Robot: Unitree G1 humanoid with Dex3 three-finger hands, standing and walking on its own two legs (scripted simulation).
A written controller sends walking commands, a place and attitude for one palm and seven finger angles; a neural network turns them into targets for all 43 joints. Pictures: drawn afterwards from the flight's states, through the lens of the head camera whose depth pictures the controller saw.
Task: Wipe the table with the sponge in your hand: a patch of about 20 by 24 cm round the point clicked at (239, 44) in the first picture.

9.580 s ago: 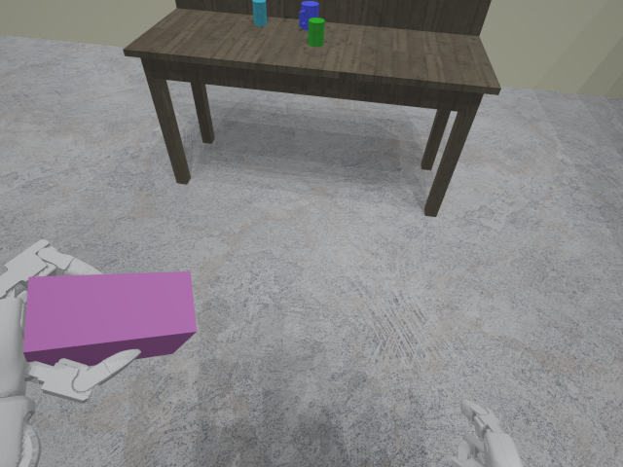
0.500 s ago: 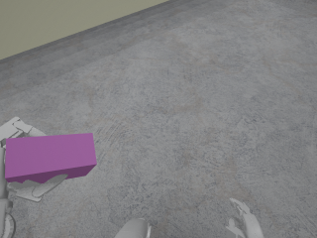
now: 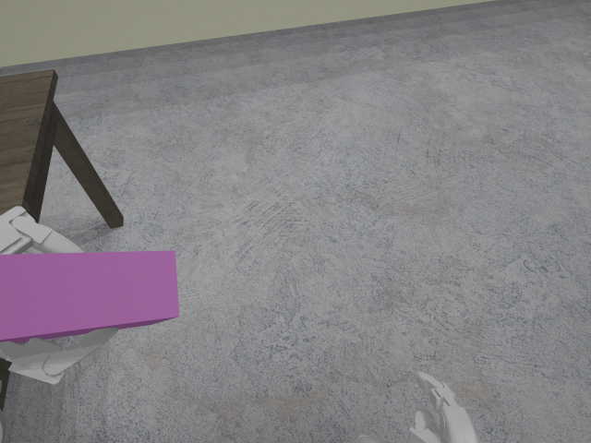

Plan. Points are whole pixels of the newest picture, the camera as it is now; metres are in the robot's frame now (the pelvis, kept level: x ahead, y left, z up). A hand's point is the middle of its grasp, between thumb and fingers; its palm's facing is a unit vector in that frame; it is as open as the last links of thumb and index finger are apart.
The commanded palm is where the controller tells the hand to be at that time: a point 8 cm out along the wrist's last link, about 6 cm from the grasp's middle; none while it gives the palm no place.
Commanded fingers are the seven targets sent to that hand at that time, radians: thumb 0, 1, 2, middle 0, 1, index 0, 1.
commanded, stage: turn to face it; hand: left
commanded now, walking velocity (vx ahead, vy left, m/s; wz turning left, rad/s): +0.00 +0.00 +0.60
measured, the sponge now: (116, 295) +0.22 +0.19 +0.16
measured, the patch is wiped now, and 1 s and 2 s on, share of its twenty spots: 0.00 0.00 0.00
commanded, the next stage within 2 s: none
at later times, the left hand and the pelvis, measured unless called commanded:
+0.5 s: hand out of the picture +0.06 +0.24 +0.19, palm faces +0.61 -0.67 -0.43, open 9.8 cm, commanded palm -0.01 +0.28 +0.18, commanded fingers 0.00 0.10 1.30 -1.20 -1.60 -1.20 -1.60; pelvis -0.08 -0.04 -0.01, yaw +17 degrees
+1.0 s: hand out of the picture -0.10 +0.20 +0.18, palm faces +0.77 -0.45 -0.44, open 9.8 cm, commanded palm -0.17 +0.21 +0.18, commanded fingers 0.00 0.10 1.30 -1.20 -1.60 -1.20 -1.60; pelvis -0.14 -0.11 +0.01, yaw +35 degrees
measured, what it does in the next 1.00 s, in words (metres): walks backwards, turning left: right foot, then left foot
